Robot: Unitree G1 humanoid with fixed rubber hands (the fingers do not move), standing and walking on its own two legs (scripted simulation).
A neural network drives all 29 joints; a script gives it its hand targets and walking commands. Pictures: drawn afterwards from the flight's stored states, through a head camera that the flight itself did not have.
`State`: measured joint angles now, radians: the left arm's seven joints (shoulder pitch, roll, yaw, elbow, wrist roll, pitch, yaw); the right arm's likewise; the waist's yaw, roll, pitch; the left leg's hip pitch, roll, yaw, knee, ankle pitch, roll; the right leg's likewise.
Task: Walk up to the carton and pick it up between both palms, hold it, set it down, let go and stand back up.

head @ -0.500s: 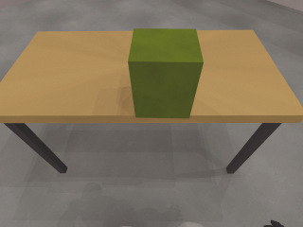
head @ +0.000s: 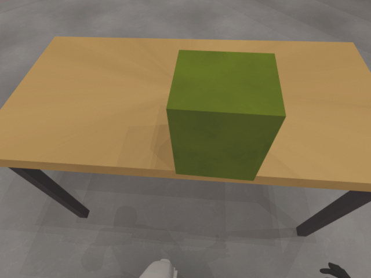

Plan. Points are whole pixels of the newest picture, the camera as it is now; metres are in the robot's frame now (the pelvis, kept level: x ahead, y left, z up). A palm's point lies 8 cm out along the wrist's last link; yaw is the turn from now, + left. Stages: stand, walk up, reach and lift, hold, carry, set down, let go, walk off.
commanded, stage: walk up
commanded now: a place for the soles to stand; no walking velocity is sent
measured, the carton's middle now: (219, 120) +0.44 -0.02 +0.06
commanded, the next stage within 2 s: none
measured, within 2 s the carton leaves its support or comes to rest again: neither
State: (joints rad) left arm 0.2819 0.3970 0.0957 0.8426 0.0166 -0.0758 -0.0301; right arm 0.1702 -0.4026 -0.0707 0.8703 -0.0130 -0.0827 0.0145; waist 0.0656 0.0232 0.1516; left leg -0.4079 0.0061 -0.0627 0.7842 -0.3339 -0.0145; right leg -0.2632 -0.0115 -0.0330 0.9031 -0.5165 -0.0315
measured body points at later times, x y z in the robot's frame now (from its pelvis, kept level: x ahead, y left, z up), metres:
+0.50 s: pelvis +0.07 -0.03 +0.00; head +0.12 -0.05 +0.45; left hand +0.17 +0.31 -0.08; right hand +0.16 -0.34 -0.13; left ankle +0.05 +0.12 -0.66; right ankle +0.06 -0.12 -0.71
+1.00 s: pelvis +0.05 +0.00 +0.00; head +0.07 +0.01 +0.45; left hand +0.14 +0.32 -0.11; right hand +0.15 -0.32 -0.09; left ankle +0.11 +0.13 -0.71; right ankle +0.07 -0.12 -0.71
